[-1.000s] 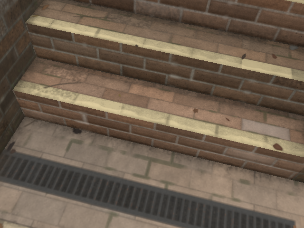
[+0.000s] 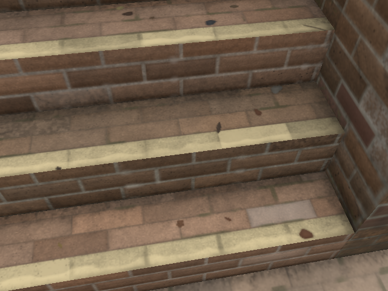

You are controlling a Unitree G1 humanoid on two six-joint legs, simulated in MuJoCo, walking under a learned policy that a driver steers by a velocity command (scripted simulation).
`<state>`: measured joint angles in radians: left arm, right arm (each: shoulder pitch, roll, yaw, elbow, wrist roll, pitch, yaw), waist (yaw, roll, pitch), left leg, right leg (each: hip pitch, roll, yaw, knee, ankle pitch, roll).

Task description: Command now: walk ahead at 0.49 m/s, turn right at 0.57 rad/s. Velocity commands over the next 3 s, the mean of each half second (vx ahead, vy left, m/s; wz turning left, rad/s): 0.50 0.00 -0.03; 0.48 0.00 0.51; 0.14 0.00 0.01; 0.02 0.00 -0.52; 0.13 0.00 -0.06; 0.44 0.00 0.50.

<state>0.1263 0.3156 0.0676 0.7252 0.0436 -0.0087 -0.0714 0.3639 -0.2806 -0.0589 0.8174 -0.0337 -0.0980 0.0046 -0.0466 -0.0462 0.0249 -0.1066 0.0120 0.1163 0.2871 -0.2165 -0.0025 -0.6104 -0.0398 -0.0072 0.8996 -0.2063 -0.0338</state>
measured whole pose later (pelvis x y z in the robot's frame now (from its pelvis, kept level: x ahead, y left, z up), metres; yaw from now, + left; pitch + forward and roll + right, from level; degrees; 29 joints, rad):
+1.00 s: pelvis +0.33 -0.01 -0.01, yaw +20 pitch +4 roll -1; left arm 0.05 0.14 -0.03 0.60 0.07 0.02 0.03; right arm 0.43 -0.23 -0.03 0.91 -0.02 -0.06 -0.04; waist -0.05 -0.03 0.00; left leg -0.23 -0.13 -0.14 0.46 -0.28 0.11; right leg -1.14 -0.01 -0.04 2.16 -0.49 -0.01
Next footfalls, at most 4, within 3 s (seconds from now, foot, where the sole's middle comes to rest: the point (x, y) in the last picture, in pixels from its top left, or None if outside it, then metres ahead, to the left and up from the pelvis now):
0.14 right None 0.21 -0.12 -0.78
0.62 left None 0.31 0.05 -0.78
1.20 right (209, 232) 0.58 -0.05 -0.58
1.78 left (136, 238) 0.57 0.17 -0.58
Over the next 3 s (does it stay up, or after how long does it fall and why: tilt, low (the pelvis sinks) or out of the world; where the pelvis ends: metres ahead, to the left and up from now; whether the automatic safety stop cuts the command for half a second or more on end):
stays up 0.78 0.05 0.35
